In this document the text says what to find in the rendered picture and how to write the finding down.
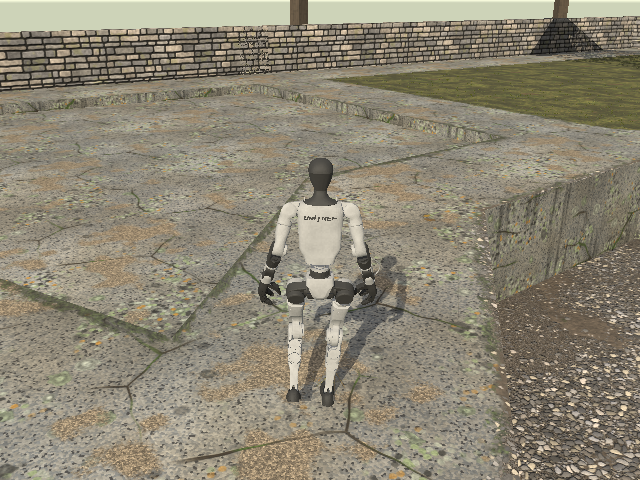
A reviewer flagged robot left shin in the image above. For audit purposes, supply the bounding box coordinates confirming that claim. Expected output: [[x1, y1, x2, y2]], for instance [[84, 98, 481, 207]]
[[288, 323, 302, 391]]

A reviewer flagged robot right hand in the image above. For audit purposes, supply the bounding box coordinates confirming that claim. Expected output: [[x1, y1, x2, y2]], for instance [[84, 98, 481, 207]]
[[354, 282, 377, 305]]

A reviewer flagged robot right forearm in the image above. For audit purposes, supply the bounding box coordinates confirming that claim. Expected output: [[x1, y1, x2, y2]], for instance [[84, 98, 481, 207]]
[[357, 242, 375, 285]]

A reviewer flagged robot left forearm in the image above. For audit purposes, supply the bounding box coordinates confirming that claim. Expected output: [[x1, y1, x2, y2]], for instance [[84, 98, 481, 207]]
[[260, 241, 281, 284]]

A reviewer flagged left robot upper arm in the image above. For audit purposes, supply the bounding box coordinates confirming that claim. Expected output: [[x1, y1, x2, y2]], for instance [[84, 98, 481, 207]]
[[272, 201, 300, 257]]

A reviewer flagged right robot foot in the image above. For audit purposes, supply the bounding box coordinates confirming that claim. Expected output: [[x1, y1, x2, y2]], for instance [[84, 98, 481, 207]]
[[320, 381, 334, 407]]

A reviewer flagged robot left hand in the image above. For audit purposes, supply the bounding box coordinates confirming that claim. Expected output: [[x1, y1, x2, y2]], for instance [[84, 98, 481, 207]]
[[258, 280, 281, 305]]

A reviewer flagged right robot upper arm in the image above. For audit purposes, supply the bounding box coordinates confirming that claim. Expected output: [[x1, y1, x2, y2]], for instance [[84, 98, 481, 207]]
[[341, 201, 367, 258]]

